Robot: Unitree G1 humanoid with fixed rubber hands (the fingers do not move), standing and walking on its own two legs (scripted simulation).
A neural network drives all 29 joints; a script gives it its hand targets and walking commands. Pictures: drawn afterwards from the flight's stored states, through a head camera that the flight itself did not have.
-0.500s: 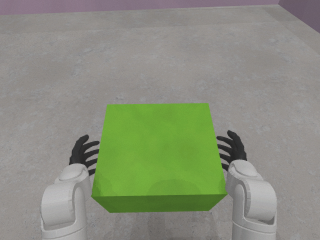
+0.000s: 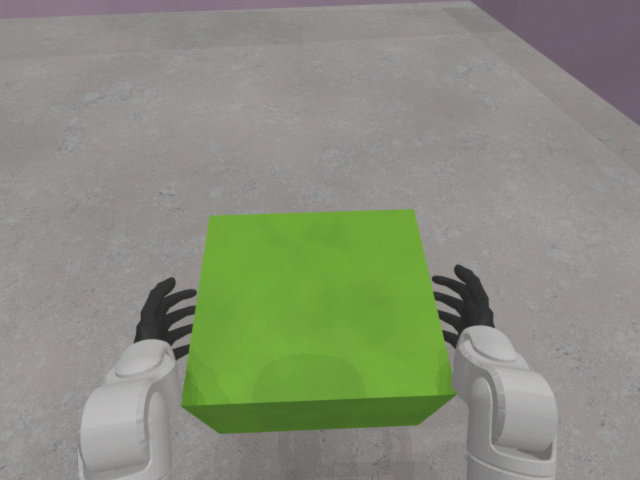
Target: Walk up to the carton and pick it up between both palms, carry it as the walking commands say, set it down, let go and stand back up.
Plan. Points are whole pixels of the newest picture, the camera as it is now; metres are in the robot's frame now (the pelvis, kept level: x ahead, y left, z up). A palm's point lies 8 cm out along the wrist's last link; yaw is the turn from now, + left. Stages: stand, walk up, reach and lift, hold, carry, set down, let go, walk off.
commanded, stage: carry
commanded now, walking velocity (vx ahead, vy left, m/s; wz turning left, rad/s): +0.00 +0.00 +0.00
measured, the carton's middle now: (315, 322) +0.32 +0.00 +0.01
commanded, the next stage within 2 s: none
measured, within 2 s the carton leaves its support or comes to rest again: neither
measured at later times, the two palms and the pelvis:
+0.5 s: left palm (230, 377) +0.23 +0.09 +0.06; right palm (540, 389) +0.21 -0.25 +0.05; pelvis -0.06 -0.06 +0.00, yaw +0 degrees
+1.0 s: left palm (266, 428) +0.18 +0.05 +0.05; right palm (588, 422) +0.18 -0.29 +0.04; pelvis -0.10 -0.12 +0.00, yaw +1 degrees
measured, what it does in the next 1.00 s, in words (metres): steps to the right: right foot, then left foot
